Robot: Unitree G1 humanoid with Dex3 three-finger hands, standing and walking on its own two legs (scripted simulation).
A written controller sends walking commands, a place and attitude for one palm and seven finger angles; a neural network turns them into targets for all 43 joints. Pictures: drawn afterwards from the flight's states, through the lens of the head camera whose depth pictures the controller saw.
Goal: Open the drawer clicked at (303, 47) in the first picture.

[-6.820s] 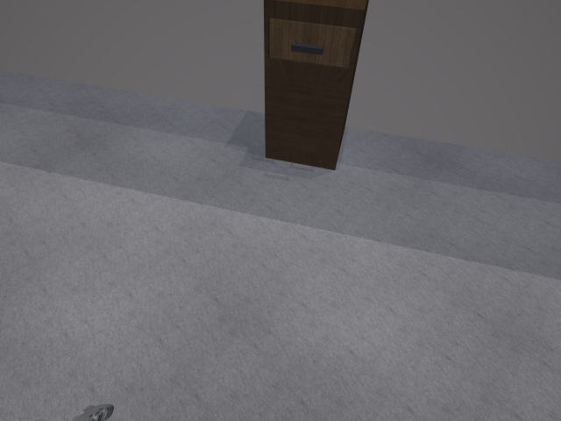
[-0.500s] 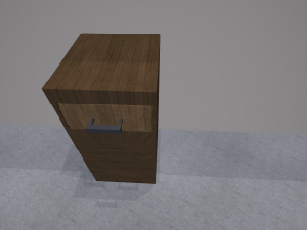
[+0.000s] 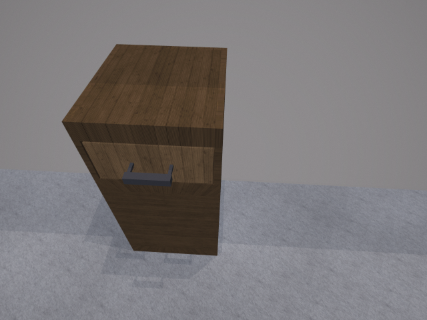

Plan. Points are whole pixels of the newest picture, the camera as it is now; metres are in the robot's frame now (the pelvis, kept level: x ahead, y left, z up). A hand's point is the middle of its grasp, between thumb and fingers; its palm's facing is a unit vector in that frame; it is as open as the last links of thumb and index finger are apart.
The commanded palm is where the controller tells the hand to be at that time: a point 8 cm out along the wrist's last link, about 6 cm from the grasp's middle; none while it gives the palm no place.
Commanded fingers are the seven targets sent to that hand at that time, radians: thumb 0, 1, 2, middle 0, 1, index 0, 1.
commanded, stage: look again from close up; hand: left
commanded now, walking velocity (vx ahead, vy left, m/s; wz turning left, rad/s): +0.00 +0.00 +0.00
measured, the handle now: (149, 173) +0.51 +0.22 -0.11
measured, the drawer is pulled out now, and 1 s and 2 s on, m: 0.00 0.00 0.00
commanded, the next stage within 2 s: raise the hand with hooked fingers in 0.22 s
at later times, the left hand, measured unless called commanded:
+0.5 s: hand out of the picture +0.11 +0.23 -0.08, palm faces -0.09 -0.78 -0.62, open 7.5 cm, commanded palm +0.10 +0.22 -0.05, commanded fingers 0.00 0.67 0.80 -0.22 -0.45 -0.22 -0.45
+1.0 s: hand (78, 295) +0.16 +0.25 -0.02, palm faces +0.14 -0.08 -0.99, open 10.1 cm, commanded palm +0.14 +0.24 +0.02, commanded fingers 0.00 0.08 0.55 -0.26 -0.82 -0.26 -0.82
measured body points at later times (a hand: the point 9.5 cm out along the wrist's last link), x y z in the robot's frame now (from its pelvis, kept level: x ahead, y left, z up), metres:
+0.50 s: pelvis -0.02 +0.02 -0.01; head +0.00 -0.03 +0.44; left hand +0.11 +0.27 -0.04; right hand +0.06 -0.24 -0.16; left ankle -0.04 +0.15 -0.74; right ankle -0.06 -0.05 -0.74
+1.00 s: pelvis -0.08 +0.03 -0.04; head -0.07 -0.01 +0.41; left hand +0.15 +0.26 +0.03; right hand +0.16 -0.15 -0.13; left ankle -0.04 +0.15 -0.74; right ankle -0.06 -0.05 -0.74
